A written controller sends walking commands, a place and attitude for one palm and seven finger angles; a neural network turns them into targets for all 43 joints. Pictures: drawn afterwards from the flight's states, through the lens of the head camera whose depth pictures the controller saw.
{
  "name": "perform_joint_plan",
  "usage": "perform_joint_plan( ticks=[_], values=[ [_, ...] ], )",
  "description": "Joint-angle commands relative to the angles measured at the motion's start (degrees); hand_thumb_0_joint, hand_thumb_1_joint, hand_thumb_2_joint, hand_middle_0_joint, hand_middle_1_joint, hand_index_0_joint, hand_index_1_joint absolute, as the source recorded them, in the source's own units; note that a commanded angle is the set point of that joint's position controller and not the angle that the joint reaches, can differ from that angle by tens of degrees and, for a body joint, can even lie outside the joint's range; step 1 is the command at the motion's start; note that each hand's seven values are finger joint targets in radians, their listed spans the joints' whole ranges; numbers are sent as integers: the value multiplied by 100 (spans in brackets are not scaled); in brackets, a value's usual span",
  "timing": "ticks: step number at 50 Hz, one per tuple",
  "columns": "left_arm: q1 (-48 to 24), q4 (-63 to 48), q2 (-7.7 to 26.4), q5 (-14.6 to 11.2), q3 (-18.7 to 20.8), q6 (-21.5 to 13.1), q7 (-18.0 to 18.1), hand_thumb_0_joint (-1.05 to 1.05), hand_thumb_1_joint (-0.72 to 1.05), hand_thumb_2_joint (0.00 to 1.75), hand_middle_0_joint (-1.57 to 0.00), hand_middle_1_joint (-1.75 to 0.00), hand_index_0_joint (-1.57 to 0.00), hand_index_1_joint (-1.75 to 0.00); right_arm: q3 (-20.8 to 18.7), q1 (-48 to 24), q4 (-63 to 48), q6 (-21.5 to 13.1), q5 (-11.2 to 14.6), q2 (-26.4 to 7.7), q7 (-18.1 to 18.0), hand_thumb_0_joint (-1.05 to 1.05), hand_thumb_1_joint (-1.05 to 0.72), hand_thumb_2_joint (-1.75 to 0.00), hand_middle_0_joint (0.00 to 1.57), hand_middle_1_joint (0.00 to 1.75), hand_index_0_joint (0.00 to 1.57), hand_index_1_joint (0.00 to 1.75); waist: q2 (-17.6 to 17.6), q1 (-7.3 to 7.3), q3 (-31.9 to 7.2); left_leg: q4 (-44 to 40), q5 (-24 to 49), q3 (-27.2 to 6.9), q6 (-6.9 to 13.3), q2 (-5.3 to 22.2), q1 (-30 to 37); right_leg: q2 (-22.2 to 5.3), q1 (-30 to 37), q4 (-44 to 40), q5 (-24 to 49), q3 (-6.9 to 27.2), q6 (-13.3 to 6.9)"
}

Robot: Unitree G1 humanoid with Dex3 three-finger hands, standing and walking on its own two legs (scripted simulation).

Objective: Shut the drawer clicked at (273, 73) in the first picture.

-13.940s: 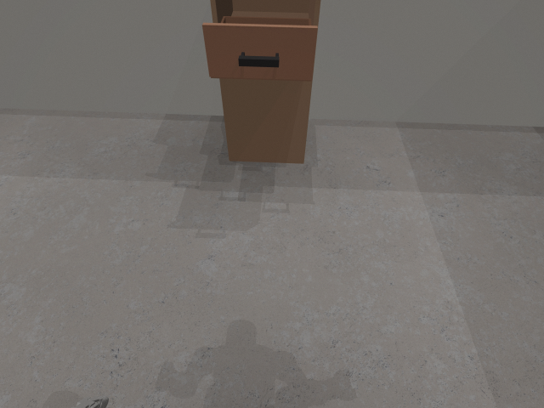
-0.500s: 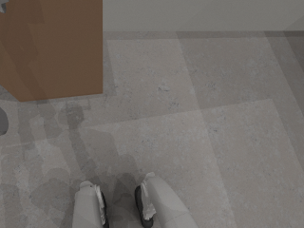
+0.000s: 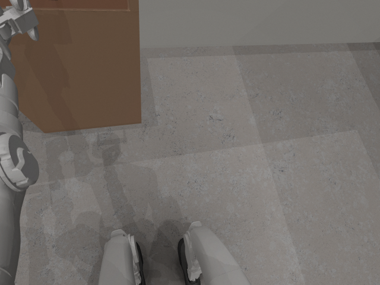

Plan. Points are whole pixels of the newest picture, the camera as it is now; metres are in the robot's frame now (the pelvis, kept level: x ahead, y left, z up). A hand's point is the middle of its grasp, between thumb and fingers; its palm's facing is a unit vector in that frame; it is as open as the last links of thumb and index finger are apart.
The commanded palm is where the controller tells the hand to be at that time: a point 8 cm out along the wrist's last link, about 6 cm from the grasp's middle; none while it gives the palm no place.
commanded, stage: pull the fist back off the drawer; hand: left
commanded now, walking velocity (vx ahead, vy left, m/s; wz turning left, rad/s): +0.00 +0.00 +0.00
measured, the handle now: out of the picture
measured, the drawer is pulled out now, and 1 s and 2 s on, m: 0.00 0.00 0.00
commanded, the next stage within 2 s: draw the hand back to the body in 0.08 s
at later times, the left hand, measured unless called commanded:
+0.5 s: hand (3, 36) +0.51 +0.20 +0.13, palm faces +0.07 -1.00 -0.04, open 3.3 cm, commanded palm +0.46 +0.24 +0.14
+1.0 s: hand out of the picture +0.34 +0.23 +0.21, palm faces +0.33 -0.91 -0.26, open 3.3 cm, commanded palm +0.28 +0.26 +0.23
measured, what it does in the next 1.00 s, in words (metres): rises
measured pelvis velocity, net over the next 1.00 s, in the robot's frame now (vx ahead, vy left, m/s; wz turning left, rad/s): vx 0.06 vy -0.02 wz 0.07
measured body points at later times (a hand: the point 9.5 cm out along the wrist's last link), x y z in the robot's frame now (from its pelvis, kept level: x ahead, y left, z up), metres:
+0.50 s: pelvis +0.05 -0.02 +0.06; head +0.17 +0.00 +0.49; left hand +0.50 +0.25 +0.13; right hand +0.08 -0.27 -0.06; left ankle +0.05 +0.10 -0.62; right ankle +0.02 -0.12 -0.62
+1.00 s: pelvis +0.06 -0.02 +0.11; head +0.06 -0.03 +0.56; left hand +0.32 +0.27 +0.22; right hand +0.27 -0.22 +0.03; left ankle +0.05 +0.10 -0.62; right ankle +0.02 -0.12 -0.62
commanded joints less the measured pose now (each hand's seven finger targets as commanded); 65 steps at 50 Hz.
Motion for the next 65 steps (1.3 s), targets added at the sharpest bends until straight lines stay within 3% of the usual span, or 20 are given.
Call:
perform_joint_plan(
  ticks=[1, 5, 7, 9, 12, 14, 19, 24, 26, 29, 32, 34, 35, 36, 37, 41, 50, 53, 59, 65],
  values=[
    [-2588, -1442, 1141, -198, 89, -570, 18, 0, 90, 90, -140, -160, -140, -160, -516, 1289, -59, 30, 10, -1244, -78, 0, -90, -90, 20, 30, 20, 30, 1293, -39, -3235, -717, 1901, -543, 20, -50, 3927, 149, 516, -909, 1192, 172, -99],
    [-2484, -1230, 1124, -232, 92, -626, -38, 0, 90, 90, -140, -160, -140, -160, -523, 1290, -32, 89, 30, -1216, -100, 0, -90, -90, 20, 30, 20, 30, 1057, -51, -3114, -612, 2078, -392, 66, -91, 3593, 151, 828, -922, 1492, 253, -72],
    [-2376, -1310, 1375, -262, 296, -678, -73, 0, 90, 90, -140, -160, -140, -160, -535, 1302, -52, 117, 37, -1214, -119, 0, -90, -90, 20, 30, 20, 30, 950, 26, -3310, -553, 2263, -315, 89, -115, 3466, 146, 1179, -890, 1806, 321, -58],
    [-2301, -1465, 1132, -282, 161, -777, -111, 0, 90, 90, -140, -160, -140, -160, -562, 1257, -60, 140, 56, -1163, -99, 0, -90, -90, 20, 30, 20, 30, 1164, 76, -3464, -543, 2547, -310, 62, -125, 3760, 145, 1151, -853, 2029, 321, -74],
    [-1096, -2257, 1223, -518, 494, -793, -232, 0, 90, 90, -140, -160, -140, -160, -643, 1147, -313, 227, 142, -1130, -49, 0, -90, -90, 20, 30, 20, 30, 1160, 606, -4200, -796, 3104, -165, 30, -177, 4253, 146, 2163, -965, 2789, 374, -77],
    [-465, -2685, 996, -644, 381, -694, -329, 0, 90, 90, -140, -160, -140, -160, -679, 1066, -441, 277, 250, -1078, -31, 0, -90, -90, 20, 30, 20, 30, 1102, 743, -4306, -996, 3351, -106, 25, -215, 4492, 154, 2591, -1087, 3207, 378, -63],
    [773, -3716, 421, -1127, 204, -377, -370, 0, 90, 90, -140, -160, -140, -160, -761, 739, -650, 263, 456, -1007, -83, 0, -90, -90, 20, 30, 20, 30, 323, 856, -3619, -1545, 3104, 109, 93, -319, 4431, 147, 3648, -1675, 3837, 446, 9],
    [1561, -4219, -218, -1339, -222, -545, -353, 0, 90, 90, -140, -160, -140, -160, -780, 353, -648, 139, 548, -916, -160, 0, -90, -90, 20, 30, 20, 30, 378, 899, -2701, -1934, 3011, 189, 83, -361, 4883, 89, 3729, -2037, 3779, 456, 5],
    [2070, -4178, -401, -1420, -332, -513, -433, 0, 90, 90, -140, -160, -140, -160, -785, 200, -679, 123, 574, -914, -177, 0, -90, -90, 20, 30, 20, 30, 166, 963, -2362, -2104, 2910, 196, 78, -364, 4948, 71, 3807, -2154, 3683, 426, 6],
    [2765, -4610, -637, -1579, -509, -440, -581, 0, 90, 90, -140, -160, -140, -160, -779, -110, -874, 98, 632, -884, -188, 0, -90, -90, 20, 30, 20, 30, 316, 1144, -2285, -2267, 3206, 200, 72, -385, 5330, 25, 4007, -2254, 3890, 404, -15],
    [3377, -5031, -705, -1779, -490, -281, -661, 0, 90, 90, -140, -160, -140, -160, -747, -468, -1079, 47, 676, -864, -227, 0, -90, -90, 20, 30, 20, 30, -92, 1255, -1978, -2487, 2934, 198, 84, -405, 5316, -1, 4258, -2415, 3850, 384, 10],
    [3438, -5525, -629, -1861, -411, -244, -675, 0, 90, 90, -140, -160, -140, -160, -721, -680, -1185, -17, 702, -846, -272, 0, -90, -90, 20, 30, 20, 30, -63, 1334, -2005, -2605, 2974, 191, 90, -432, 5475, -28, 4485, -2448, 3944, 399, -6],
    [3833, -6057, -315, -1073, -618, -31, 20, 0, 90, 90, -140, -160, -140, -160, -729, -1248, -1299, 87, 684, -709, -368, 0, -90, -90, 20, 30, 20, 30, -165, 1635, -2079, -2889, 2820, 326, 37, -439, 5774, -222, 4655, -2826, 3804, 669, 18],
    [4007, -6412, -690, -1012, -782, 139, 417, 0, 90, 90, -140, -160, -140, -160, -711, -1324, -1371, 106, 666, -653, -451, 0, -90, -90, 20, 30, 20, 30, -64, 1522, -1861, -3106, 2745, 324, 24, -424, 5925, -230, 4689, -2977, 3651, 611, 3],
    [4340, -6611, -948, -920, -1007, 314, 673, 0, 90, 90, -140, -160, -140, -160, -703, -1427, -1353, 104, 665, -642, -495, 0, -90, -90, 20, 30, 20, 30, 122, 1547, -1663, -3245, 2733, 335, 8, -400, 6048, -224, 4755, -3070, 3449, 561, -23],
    [4655, -7313, -814, -739, -876, 643, 1270, 0, 90, 90, -140, -160, -140, -160, -630, -1725, -1307, 84, 638, -638, -657, 0, -90, -90, 20, 30, 20, 30, -228, 1567, -1366, -3736, 2547, 282, 30, -396, 6442, -223, 5163, -3481, 3214, 517, -22],
    [6213, -8608, -1250, -692, -1072, 858, 1512, 0, 90, 90, -140, -160, -140, -160, -457, -2168, -1256, -228, 520, -488, -684, 0, -90, -90, 20, 30, 20, 30, -13, 1751, -506, -4583, 2630, 204, -13, -370, 7229, -222, 5721, -4265, 2851, 427, -82],
    [7171, -8882, -1153, -714, -831, 894, 1502, 0, 90, 90, -140, -160, -140, -160, -468, -2244, -1223, -282, 467, -503, -653, 0, -90, -90, 20, 30, 20, 30, -378, 1873, -365, -4746, 2694, 235, -3, -355, 7239, -222, 5979, -4440, 2944, 421, -66],
    [7971, -10122, -1054, -703, -538, 797, 1527, 0, 90, 90, -140, -160, -140, -160, -442, -2393, -1239, -404, 407, -397, -632, 0, -90, -90, 20, 30, 20, 30, 48, 1933, -144, -4911, 2597, 253, -17, -386, 7391, -286, 6147, -4673, 2793, 455, -56],
    [9201, -10874, -1021, -716, -225, 634, 1563, 0, 90, 90, -140, -160, -140, -160, -499, -2406, -1201, -635, 365, -361, -620, 0, -90, -90, 20, 30, 20, 30, -84, 1996, 214, -4909, 2376, 271, -7, -399, 7325, -288, 6038, -4882, 2539, 461, -30]
  ],
)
